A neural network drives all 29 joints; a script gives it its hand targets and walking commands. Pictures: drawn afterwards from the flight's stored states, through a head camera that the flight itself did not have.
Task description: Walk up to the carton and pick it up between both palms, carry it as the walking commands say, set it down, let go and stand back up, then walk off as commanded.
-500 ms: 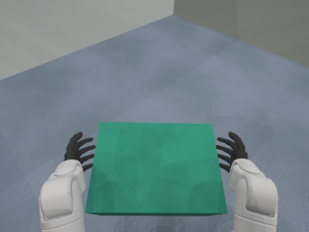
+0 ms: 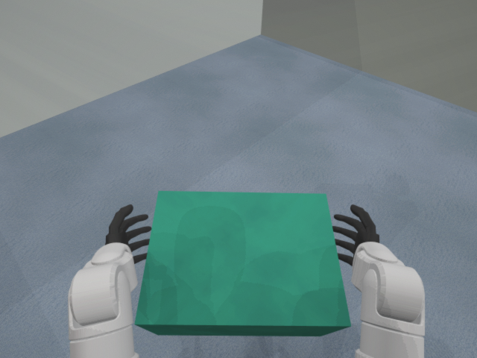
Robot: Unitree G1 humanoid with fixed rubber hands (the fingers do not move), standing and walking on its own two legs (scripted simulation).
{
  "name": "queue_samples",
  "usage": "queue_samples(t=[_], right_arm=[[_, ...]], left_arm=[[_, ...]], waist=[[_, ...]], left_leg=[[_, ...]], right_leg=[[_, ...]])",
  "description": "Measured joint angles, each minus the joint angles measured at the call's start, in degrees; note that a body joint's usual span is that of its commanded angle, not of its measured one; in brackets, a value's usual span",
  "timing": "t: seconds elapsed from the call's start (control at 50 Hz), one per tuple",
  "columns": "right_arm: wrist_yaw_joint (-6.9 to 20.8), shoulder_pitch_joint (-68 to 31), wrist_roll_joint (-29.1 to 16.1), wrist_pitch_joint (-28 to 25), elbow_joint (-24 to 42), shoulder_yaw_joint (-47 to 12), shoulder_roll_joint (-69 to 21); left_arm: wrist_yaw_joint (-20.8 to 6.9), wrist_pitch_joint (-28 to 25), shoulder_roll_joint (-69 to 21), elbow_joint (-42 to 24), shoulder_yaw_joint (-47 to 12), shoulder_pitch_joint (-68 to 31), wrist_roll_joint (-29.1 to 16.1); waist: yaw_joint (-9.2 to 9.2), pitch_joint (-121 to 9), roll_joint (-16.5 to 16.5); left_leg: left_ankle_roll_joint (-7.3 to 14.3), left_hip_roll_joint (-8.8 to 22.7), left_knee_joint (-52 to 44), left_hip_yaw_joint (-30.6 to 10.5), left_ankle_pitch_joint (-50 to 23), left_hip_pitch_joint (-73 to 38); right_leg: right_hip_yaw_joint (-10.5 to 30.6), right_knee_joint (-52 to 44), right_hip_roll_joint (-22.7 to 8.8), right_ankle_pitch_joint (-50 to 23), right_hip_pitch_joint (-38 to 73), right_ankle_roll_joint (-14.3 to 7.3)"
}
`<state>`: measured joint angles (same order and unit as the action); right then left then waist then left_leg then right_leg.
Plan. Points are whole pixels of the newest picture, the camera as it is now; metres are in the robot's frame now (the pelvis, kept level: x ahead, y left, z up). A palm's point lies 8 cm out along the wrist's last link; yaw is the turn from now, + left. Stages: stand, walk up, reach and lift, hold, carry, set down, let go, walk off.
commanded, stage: carry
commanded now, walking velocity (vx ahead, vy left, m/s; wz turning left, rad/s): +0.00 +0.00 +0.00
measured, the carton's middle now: (241, 265) +0.29 +0.00 -0.01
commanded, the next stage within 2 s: hold in 1.90 s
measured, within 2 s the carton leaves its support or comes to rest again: neither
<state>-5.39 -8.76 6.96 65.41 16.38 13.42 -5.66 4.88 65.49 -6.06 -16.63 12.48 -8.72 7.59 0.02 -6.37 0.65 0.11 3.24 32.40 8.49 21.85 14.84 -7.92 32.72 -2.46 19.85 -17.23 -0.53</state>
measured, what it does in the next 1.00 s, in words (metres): shifts its weight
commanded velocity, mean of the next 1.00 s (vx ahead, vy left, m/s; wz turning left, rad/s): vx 0.00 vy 0.00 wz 0.00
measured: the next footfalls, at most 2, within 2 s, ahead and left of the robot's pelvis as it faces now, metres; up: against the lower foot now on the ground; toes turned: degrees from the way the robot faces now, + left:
none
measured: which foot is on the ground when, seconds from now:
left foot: down 0.00-1.00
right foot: down 0.00-1.00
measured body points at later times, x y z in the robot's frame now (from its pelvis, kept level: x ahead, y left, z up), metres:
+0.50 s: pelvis -0.04 -0.01 +0.01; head -0.07 -0.01 +0.46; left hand +0.23 +0.18 +0.08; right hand +0.23 -0.20 +0.08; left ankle -0.06 +0.10 -0.73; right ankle -0.03 -0.11 -0.73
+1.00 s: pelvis -0.06 -0.02 +0.01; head -0.08 -0.02 +0.46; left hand +0.22 +0.17 +0.08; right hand +0.22 -0.21 +0.07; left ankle -0.06 +0.10 -0.73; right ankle -0.03 -0.11 -0.73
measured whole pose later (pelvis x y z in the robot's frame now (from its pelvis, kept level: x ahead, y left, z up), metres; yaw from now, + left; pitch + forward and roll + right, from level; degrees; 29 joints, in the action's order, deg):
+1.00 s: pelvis -0.06 -0.02 +0.01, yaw +0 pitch +3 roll +0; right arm -5.6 -9.7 7.5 64.6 12.5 12.9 -4.8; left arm 5.1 64.7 -5.6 -12.7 12.8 -9.9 7.9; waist -0.1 -6.4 0.7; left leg -0.5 4.0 29.5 7.6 15.0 16.8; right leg -8.9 28.8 -1.6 13.0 -18.5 -2.4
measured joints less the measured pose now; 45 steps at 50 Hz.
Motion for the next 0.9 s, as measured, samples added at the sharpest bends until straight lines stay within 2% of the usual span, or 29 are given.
queue_samples(t=[0.52, 0.9], right_arm=[[-0.4, -1.1, 0.2, 0.4, -3.6, -0.4, 0.9], [-0.3, -1.1, 0.4, -0.5, -3.7, -0.5, 0.8]], left_arm=[[0.4, 0.5, 0.7, 3.5, -0.1, -1.1, 0.2], [0.3, -0.4, 0.5, 3.8, 0.3, -1.3, 0.2]], waist=[[-0.3, -0.6, -0.1], [-0.16, 0.1, 0.0]], left_leg=[[-0.2, 0.3, -3.0, -0.2, -5.1, -0.1], [-0.6, 0.7, -3.0, -0.8, -6.6, 1.7]], right_leg=[[-0.4, -3.7, 0.6, -5.2, 0.5, -1.1], [-0.9, -4.0, 0.8, -6.7, -1.0, -1.7]])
